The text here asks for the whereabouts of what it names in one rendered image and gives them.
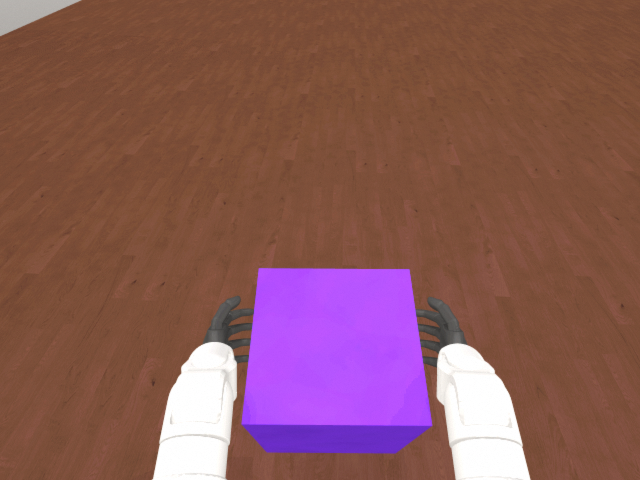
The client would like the left robot hand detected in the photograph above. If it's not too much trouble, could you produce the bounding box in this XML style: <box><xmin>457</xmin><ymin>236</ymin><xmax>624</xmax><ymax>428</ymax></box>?
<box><xmin>202</xmin><ymin>296</ymin><xmax>254</xmax><ymax>364</ymax></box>

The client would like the right robot hand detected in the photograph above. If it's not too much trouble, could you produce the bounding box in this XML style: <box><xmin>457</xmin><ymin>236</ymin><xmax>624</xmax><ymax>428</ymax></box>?
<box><xmin>415</xmin><ymin>297</ymin><xmax>468</xmax><ymax>368</ymax></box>

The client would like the robot left forearm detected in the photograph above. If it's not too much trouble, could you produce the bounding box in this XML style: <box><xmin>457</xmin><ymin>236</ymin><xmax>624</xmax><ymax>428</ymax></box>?
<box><xmin>152</xmin><ymin>342</ymin><xmax>237</xmax><ymax>480</ymax></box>

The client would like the carton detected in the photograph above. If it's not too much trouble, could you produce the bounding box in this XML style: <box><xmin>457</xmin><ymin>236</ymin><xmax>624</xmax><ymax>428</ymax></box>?
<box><xmin>242</xmin><ymin>268</ymin><xmax>432</xmax><ymax>453</ymax></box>

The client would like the robot right forearm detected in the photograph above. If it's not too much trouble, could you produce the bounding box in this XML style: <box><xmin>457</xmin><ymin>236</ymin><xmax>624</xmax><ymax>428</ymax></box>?
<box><xmin>437</xmin><ymin>344</ymin><xmax>530</xmax><ymax>480</ymax></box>

